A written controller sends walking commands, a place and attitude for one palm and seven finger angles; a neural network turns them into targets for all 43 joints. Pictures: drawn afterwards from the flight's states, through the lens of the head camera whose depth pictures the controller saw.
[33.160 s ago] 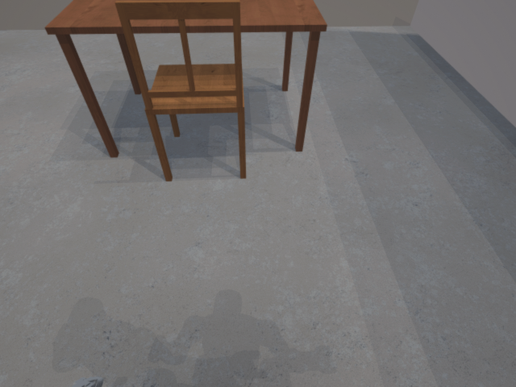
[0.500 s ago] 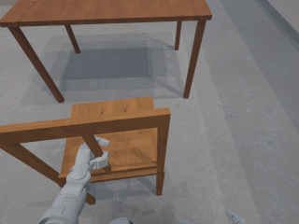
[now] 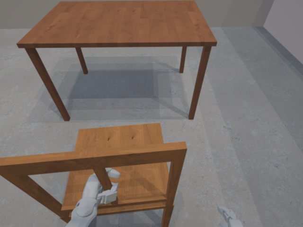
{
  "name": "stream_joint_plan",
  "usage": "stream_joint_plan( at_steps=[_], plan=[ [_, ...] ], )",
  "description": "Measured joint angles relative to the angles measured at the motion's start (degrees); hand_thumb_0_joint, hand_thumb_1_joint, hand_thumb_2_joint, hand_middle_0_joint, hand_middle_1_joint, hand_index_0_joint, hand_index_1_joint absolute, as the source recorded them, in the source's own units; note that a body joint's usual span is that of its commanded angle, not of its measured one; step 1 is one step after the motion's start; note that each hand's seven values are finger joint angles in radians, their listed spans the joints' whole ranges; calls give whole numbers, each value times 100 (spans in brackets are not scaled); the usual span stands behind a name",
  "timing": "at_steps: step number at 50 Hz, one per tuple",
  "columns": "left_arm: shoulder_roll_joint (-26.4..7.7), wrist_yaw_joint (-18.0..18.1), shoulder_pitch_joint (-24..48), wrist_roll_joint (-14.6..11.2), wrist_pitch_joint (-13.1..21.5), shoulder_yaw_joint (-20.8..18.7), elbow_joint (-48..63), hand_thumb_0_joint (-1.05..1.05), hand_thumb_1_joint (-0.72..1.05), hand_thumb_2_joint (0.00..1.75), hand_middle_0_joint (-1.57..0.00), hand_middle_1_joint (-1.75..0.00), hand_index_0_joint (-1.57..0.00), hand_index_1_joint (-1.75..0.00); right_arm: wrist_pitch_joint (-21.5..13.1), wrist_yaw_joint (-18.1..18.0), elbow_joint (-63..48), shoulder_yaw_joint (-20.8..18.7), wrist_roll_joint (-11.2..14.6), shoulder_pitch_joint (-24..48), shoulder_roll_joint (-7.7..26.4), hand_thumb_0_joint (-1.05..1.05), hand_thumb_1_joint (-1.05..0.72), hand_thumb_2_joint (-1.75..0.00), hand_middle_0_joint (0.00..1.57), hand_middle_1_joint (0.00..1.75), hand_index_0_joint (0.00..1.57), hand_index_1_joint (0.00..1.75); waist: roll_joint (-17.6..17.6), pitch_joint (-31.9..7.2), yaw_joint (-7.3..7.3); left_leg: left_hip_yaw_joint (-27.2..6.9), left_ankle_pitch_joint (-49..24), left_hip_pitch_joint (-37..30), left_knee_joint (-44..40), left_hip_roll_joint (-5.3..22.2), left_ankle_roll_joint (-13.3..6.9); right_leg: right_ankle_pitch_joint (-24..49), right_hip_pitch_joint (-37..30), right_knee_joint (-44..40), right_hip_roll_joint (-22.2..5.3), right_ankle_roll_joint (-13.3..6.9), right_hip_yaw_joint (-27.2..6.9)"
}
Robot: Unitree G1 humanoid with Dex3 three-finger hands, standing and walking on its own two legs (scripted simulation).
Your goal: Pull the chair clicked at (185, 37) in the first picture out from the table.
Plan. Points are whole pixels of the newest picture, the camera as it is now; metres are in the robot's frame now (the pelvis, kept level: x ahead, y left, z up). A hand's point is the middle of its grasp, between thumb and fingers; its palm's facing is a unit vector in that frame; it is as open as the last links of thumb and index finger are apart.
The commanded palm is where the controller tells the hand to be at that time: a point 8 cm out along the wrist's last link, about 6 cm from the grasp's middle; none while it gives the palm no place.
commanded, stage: stop walking, hand still on the chair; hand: left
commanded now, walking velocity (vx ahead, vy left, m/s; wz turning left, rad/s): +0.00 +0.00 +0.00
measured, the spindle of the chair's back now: (107, 186) +0.25 +0.15 -0.09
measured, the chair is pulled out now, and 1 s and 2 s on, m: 0.65 0.65 0.65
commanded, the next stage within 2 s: open the thumb and straighten the fingers in 0.46 s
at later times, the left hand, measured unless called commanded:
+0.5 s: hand (113, 191) +0.24 +0.13 -0.07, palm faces +0.06 -0.98 -0.17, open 5.5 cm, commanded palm +0.22 +0.18 -0.06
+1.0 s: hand (111, 188) +0.25 +0.14 -0.08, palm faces +0.05 -0.99 -0.15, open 13.1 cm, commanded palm +0.23 +0.19 -0.05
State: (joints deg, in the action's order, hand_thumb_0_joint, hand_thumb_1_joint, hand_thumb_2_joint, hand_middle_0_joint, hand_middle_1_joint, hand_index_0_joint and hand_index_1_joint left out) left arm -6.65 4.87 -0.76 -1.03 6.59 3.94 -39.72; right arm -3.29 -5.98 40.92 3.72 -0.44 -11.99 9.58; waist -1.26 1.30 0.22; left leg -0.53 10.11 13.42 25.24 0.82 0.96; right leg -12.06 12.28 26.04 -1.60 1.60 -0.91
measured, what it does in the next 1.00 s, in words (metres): stands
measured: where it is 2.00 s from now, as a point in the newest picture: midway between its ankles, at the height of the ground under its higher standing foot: outside the picture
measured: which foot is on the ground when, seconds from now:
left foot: down 0.00-1.00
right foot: down 0.00-1.00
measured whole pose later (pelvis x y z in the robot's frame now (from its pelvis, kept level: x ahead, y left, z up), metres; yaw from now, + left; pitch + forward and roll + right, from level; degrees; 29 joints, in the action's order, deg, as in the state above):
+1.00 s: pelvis +0.03 -0.01 -0.03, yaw +2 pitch +8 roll +0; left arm -8.7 3.0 -13.5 -4.2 -6.5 2.8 -12.3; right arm -8.3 -4.3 33.0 0.4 2.1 -12.9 14.1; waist -2.7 -5.2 1.4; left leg -2.4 21.2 31.5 45.1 0.3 1.4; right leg -23.7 29.4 45.6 -2.0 1.2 0.7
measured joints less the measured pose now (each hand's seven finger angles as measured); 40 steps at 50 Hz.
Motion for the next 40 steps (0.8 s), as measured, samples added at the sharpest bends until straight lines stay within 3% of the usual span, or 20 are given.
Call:
stream_joint_plan(
  at_steps=[17,29,32,36,40],
  plan=[
    [-64,43,-284,-107,-81,-65,240,7,65,80,-28,-125,-50,-145,136,-101,48,-237,47,7,389,1,-91,-90,20,30,20,30,-31,-36,71,-77,40,-107,-75,93,81,-18,-157,-145,92,-82,83],
    [-70,48,-265,-130,-136,-117,247,7,65,80,-28,-125,-50,-145,216,-102,-3,-191,72,38,296,1,-91,-90,20,30,20,30,-50,-23,73,-114,30,-109,-85,130,112,-3,-178,-180,130,-115,120],
    [-112,-38,-394,-303,-239,-173,528,7,64,79,-29,-127,-50,-145,149,100,-116,-211,261,-1,264,1,-91,-90,20,30,20,30,0,-159,168,-155,118,216,168,83,109,-153,165,162,84,-110,159],
    [-219,-191,-593,-334,-327,-184,1129,5,54,74,-35,-133,-50,-145,-75,258,-331,-281,326,-46,303,1,-91,-90,20,30,20,30,11,-252,200,-168,387,739,744,49,98,-445,691,760,55,-106,161],
    [-247,-245,-764,-341,-529,-180,1634,3,28,60,-40,-138,-50,-145,-245,287,-489,-328,321,-54,393,1,-91,-90,20,30,20,30,-47,-363,187,-157,631,1174,1227,19,82,-686,1121,1236,27,-82,139]
  ],
)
